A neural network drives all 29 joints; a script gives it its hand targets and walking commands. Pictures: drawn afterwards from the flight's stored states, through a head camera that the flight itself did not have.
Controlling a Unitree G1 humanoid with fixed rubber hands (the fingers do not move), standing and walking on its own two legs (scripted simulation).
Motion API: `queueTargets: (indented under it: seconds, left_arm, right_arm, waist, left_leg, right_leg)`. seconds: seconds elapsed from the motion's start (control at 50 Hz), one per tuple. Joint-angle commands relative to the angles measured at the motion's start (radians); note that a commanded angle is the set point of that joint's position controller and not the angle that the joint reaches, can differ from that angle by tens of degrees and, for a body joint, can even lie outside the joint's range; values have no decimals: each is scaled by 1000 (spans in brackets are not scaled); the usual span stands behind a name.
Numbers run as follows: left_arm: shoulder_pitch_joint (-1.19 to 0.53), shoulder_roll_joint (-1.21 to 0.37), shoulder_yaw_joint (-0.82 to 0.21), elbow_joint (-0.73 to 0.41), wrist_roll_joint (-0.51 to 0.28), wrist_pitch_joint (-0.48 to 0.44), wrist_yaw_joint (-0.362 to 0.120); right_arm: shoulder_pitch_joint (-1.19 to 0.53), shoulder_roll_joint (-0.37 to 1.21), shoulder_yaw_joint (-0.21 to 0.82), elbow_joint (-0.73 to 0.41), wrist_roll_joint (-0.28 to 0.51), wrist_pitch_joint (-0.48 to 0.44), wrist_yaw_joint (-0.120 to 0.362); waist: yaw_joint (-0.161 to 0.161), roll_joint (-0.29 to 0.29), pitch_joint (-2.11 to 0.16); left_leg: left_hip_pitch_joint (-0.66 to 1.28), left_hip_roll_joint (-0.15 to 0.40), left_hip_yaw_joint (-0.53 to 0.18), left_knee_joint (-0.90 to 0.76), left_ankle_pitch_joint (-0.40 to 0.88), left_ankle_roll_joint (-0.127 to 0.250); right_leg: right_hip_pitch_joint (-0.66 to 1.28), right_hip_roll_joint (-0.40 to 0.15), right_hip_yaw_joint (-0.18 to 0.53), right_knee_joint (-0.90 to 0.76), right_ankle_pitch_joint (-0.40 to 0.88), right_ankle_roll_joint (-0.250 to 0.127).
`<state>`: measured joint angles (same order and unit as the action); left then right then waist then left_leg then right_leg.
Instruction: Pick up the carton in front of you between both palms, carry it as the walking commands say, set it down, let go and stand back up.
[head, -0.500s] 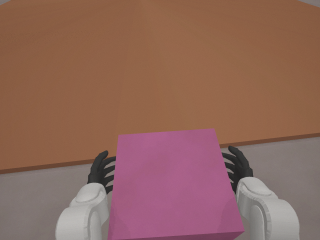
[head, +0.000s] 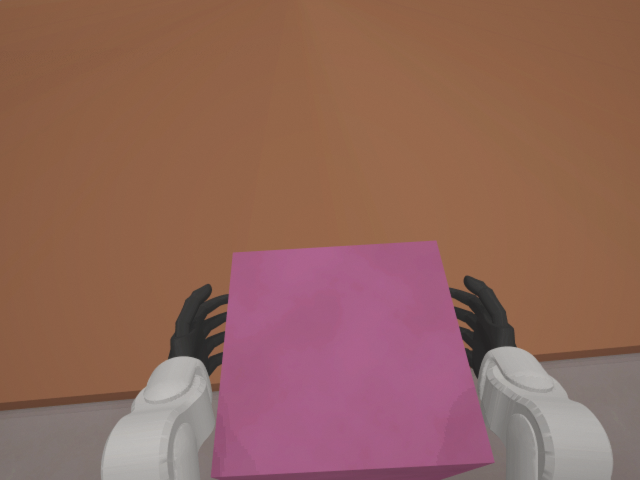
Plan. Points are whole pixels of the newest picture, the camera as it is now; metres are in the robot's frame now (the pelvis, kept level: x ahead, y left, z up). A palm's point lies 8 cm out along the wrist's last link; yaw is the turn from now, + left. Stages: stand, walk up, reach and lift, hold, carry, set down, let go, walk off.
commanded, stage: carry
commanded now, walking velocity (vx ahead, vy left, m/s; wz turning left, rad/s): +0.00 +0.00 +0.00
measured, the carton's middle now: (341, 379) +0.25 +0.00 +0.05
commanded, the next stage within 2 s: none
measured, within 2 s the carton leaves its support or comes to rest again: neither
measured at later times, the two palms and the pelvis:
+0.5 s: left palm (228, 166) +0.54 +0.15 +0.16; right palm (432, 164) +0.53 -0.15 +0.16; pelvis +0.20 +0.00 +0.01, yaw +0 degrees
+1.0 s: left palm (231, 168) +0.60 +0.16 +0.12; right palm (409, 159) +0.61 -0.14 +0.12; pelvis +0.26 +0.00 +0.03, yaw +1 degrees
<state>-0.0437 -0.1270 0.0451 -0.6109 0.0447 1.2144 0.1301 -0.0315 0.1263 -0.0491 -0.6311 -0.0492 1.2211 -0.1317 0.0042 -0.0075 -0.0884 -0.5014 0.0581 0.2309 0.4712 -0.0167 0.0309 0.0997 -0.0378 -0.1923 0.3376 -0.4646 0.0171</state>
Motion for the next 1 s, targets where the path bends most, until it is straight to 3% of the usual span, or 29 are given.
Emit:
queueTargets:
  seconds: [0.0, 0.02, 0.04, 0.06, 0.08, 0.1, 0.12, 0.18, 0.24, 0.28, 0.32, 0.34, 0.36, 0.38, 0.48, 0.64, 0.72, 0.78, 0.82, 0.9, 0.92, 0.94, 0.96, 0.98]
  left_arm:
    - [-422, -634, -619, -92, -324, 44, -144]
    - [-453, -633, -636, -130, -343, 63, -141]
    - [-457, -634, -636, -105, -343, 73, -142]
    - [-497, -672, -641, -109, -346, 75, -146]
    - [-539, -698, -641, -105, -353, 74, -149]
    - [-587, -727, -645, -101, -356, 73, -152]
    - [-626, -749, -651, -91, -362, 71, -152]
    - [-682, -725, -647, -15, -343, 66, -133]
    - [-783, -655, -617, 93, -318, 71, -107]
    - [-863, -637, -584, 152, -314, 71, -96]
    - [-909, -620, -537, 227, -313, 77, -90]
    - [-937, -598, -509, 262, -310, 80, -87]
    - [-982, -602, -493, 294, -304, 77, -82]
    - [-996, -622, -474, 325, -305, 74, -81]
    - [-1181, -680, -415, 424, -312, 44, -75]
    - [-1278, -784, -379, 546, -299, 10, -74]
    - [-1248, -903, -420, 550, -296, -24, -100]
    - [-1215, -965, -475, 481, -305, -54, -116]
    - [-1183, -969, -517, 423, -310, -72, -119]
    - [-1104, -918, -581, 343, -316, -94, -121]
    - [-1093, -899, -590, 331, -317, -97, -120]
    - [-1080, -880, -596, 321, -319, -100, -119]
    - [-1058, -865, -601, 315, -321, -101, -118]
    - [-1033, -851, -603, 313, -321, -101, -118]
  right_arm:
    - [-421, 657, 633, -66, 331, 38, 146]
    - [-427, 640, 618, -42, 332, 42, 144]
    - [-436, 649, 612, -46, 340, 49, 144]
    - [-482, 675, 615, -65, 349, 53, 147]
    - [-520, 709, 620, -65, 351, 54, 150]
    - [-571, 737, 628, -67, 357, 53, 153]
    - [-610, 751, 634, -53, 362, 52, 155]
    - [-698, 704, 628, -8, 365, 52, 154]
    - [-780, 624, 593, 103, 342, 55, 139]
    - [-862, 609, 565, 170, 330, 57, 124]
    - [-917, 596, 523, 248, 309, 62, 107]
    - [-934, 590, 501, 289, 293, 64, 97]
    - [-971, 605, 489, 307, 289, 66, 89]
    - [-1022, 615, 481, 311, 293, 68, 86]
    - [-1222, 691, 451, 411, 323, 45, 72]
    - [-1293, 788, 381, 567, 286, 8, 61]
    - [-1245, 894, 404, 592, 267, -24, 86]
    - [-1211, 951, 456, 518, 269, -59, 103]
    - [-1172, 947, 490, 459, 269, -79, 107]
    - [-1089, 886, 543, 366, 276, -101, 108]
    - [-1081, 866, 551, 349, 279, -104, 108]
    - [-1072, 847, 557, 338, 282, -106, 108]
    - [-1054, 831, 560, 333, 282, -107, 108]
    - [-1031, 818, 562, 333, 279, -106, 110]
  waist:
    - [-33, 1, -255]
    - [-39, 286, -378]
    - [-27, 281, -375]
    - [-29, 222, -363]
    - [-28, 113, -366]
    - [-27, 71, -337]
    - [-18, 75, -328]
    - [-14, 119, -338]
    - [-23, 174, -354]
    - [-10, 149, -339]
    - [4, 92, -305]
    - [5, 12, -301]
    - [-5, -71, -315]
    - [-2, -113, -302]
    - [5, -36, -381]
    - [9, -44, -438]
    - [10, -9, -438]
    - [9, 28, -430]
    - [9, 28, -430]
    - [16, -59, -451]
    - [20, -62, -449]
    - [21, -45, -446]
    - [19, -6, -441]
    - [13, 52, -430]
  left_leg:
    - [576, 92, -123, -32, 199, 25]
    - [855, 360, -539, -47, 384, 212]
    - [805, 380, -584, -117, 514, 239]
    - [757, 355, -475, -100, 620, 231]
    - [713, 331, -392, -96, 611, 197]
    - [636, 306, -320, -117, 576, 163]
    - [572, 269, -253, -138, 515, 120]
    - [499, 211, -126, -133, 510, 123]
    - [501, 194, -83, -79, 484, 126]
    - [413, 170, -56, -37, 273, 96]
    - [322, 127, -48, 20, 22, 35]
    - [266, 93, -47, 69, -120, 12]
    - [282, 62, -95, 61, -160, -1]
    - [319, 65, -104, 62, -146, -5]
    - [379, 90, -117, 123, 152, -20]
    - [366, 52, -120, 124, 200, -32]
    - [418, 49, -122, 87, 336, -31]
    - [463, 50, -114, 93, 457, -20]
    - [449, 41, -107, 96, 441, -18]
    - [308, -6, -100, 0, 189, -32]
    - [325, -14, -96, -38, 201, -34]
    - [382, -11, -95, -58, 292, -34]
    - [475, 3, -94, -47, 454, -30]
    - [598, 28, -97, -4, 662, -18]
  right_leg:
    - [-274, -93, -29, 488, 573, -7]
    - [-583, 41, 9, 808, 148, 32]
    - [-652, 64, 120, 959, -91, 12]
    - [-683, 26, 165, 989, -76, -16]
    - [-682, -18, 191, 936, -27, -34]
    - [-659, -53, 198, 828, 12, -39]
    - [-602, -64, 192, 695, 48, -35]
    - [-471, -10, 124, 416, 67, -22]
    - [-458, 12, 80, 289, 186, -30]
    - [-363, -3, 57, 163, 374, -36]
    - [-268, -68, 93, 84, 534, -43]
    - [-222, -154, 171, 117, 741, -58]
    - [-238, -189, 218, 155, 785, -102]
    - [-280, -181, 224, 144, 720, -102]
    - [-250, -136, 159, 261, 881, -91]
    - [-153, -136, 158, 297, 1106, -106]
    - [-168, -101, 132, 288, 1031, -91]
    - [-191, -55, 96, 239, 923, -73]
    - [-148, -42, 92, 203, 938, -71]
    - [52, -92, 145, 262, 1266, -115]
    - [46, -93, 144, 277, 1265, -119]
    - [0, -80, 130, 290, 1196, -114]
    - [-88, -55, 102, 298, 1070, -99]
    - [-214, -18, 57, 272, 868, -75]
